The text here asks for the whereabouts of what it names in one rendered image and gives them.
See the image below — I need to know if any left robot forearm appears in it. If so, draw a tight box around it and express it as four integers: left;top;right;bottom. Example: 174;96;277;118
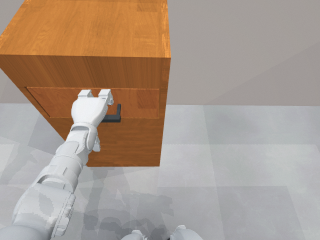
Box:
11;122;98;225

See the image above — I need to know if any left robot hand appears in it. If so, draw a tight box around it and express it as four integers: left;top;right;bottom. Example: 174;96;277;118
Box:
71;89;114;152

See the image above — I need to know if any right robot shin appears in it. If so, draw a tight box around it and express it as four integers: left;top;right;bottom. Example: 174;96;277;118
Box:
174;225;186;233

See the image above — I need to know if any cabinet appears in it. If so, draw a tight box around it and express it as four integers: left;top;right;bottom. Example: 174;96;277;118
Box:
0;0;171;167

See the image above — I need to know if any robot left upper arm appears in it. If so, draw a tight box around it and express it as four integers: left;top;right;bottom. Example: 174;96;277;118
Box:
0;183;76;240

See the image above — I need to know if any robot shin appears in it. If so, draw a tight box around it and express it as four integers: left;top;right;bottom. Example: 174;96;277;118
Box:
174;225;186;233
131;230;143;236

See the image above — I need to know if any handle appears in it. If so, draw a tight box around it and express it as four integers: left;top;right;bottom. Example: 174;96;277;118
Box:
101;103;121;123

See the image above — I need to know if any drawer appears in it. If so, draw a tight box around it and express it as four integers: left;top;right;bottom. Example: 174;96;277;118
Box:
27;87;160;118

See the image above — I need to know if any left robot shin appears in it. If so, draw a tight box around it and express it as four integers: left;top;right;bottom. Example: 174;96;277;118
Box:
131;230;143;236

